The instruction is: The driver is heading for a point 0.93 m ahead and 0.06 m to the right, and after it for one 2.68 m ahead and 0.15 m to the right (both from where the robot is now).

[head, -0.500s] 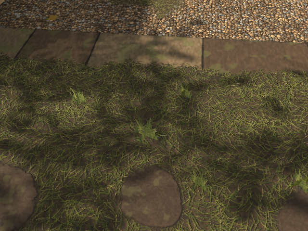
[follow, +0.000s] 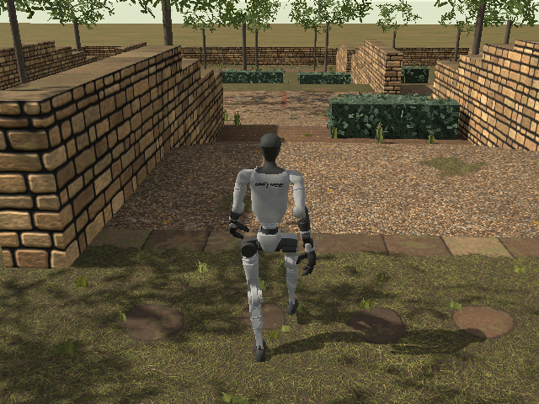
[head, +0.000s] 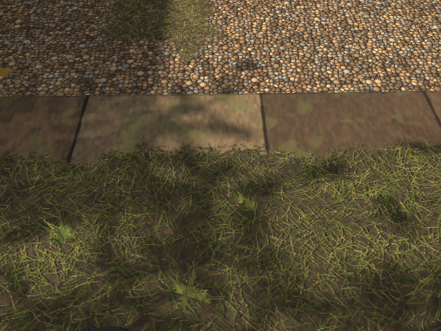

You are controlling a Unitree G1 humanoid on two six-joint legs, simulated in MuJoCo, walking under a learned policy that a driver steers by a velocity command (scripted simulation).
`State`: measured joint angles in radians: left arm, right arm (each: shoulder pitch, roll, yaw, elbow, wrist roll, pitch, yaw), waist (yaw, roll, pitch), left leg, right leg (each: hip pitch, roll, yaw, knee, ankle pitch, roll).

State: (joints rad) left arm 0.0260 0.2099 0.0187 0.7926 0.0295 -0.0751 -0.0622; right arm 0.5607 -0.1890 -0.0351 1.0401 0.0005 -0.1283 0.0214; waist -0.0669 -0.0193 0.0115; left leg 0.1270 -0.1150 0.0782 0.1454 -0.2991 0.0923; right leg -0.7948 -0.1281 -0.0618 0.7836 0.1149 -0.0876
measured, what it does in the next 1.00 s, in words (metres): walks ahead: right foot, then left foot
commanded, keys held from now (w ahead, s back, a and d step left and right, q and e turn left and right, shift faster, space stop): w+shift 0.64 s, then w+e+shift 0.08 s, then e+shift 0.26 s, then shift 0.02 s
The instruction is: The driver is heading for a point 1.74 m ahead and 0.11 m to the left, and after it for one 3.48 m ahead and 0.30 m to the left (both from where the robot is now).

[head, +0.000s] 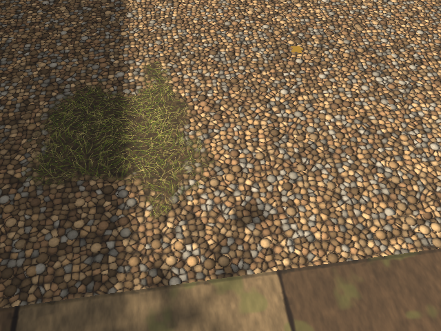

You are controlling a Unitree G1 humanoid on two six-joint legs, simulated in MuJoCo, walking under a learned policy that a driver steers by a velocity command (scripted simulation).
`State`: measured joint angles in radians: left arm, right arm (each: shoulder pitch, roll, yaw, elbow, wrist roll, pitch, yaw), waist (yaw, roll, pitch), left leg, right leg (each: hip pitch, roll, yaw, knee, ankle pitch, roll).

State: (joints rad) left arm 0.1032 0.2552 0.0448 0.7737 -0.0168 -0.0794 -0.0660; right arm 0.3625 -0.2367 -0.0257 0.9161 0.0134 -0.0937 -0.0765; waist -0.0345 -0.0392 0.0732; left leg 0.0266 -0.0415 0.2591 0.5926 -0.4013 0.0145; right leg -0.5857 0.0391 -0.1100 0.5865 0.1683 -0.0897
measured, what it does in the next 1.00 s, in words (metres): walks ahead: right foot, then left foot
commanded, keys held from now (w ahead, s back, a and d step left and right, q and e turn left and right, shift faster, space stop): shift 1.00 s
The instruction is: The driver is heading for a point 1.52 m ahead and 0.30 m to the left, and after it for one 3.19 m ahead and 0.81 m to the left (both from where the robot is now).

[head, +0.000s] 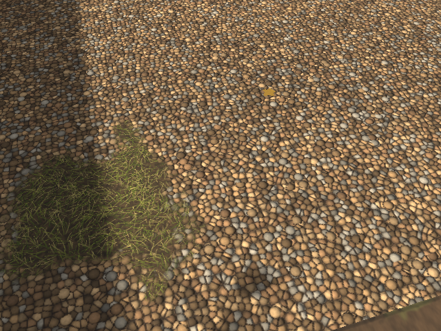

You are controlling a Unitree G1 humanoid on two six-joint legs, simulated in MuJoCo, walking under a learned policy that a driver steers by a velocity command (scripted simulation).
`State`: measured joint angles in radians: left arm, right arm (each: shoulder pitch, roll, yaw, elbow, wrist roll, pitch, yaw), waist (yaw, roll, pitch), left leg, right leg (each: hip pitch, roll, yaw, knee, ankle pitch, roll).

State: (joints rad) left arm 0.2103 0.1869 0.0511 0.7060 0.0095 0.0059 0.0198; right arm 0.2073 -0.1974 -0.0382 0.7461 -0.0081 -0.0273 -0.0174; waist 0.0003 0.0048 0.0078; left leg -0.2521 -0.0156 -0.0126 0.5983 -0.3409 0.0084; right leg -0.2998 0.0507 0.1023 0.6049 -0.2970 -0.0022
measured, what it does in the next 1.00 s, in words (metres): stands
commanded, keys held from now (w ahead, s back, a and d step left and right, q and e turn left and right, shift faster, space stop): shift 1.00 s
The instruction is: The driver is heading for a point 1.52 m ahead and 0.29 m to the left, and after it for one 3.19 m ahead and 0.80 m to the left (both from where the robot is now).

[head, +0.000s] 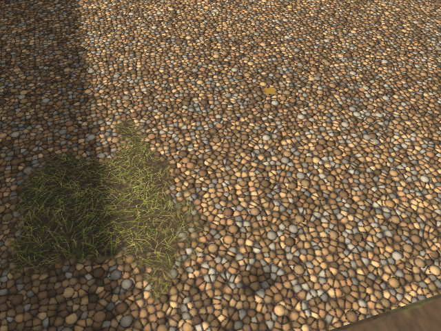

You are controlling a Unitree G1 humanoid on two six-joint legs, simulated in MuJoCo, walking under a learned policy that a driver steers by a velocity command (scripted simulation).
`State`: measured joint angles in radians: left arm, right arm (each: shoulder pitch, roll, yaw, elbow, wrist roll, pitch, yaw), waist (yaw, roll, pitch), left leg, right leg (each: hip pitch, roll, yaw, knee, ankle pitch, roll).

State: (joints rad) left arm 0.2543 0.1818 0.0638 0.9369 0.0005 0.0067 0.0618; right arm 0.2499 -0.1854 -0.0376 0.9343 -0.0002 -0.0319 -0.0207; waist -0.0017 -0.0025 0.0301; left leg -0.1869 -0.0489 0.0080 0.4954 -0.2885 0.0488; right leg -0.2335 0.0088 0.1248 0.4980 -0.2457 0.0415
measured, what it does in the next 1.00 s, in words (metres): walks ahead: right foot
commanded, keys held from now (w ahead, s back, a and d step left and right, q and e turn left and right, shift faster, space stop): shift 0.50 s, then w+shift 0.38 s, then w+q+shift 0.12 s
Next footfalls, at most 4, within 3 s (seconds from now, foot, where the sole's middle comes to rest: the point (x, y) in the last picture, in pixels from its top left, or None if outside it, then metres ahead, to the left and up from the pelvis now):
0.84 right None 0.15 -0.18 -0.77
1.34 left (233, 323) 0.54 -0.01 -0.77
1.78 right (204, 199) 1.00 0.09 -0.77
2.20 left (120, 147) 1.28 0.45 -0.77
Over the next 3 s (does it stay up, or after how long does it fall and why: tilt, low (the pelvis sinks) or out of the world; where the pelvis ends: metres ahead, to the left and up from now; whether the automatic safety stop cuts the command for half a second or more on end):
stays up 1.61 0.36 0.00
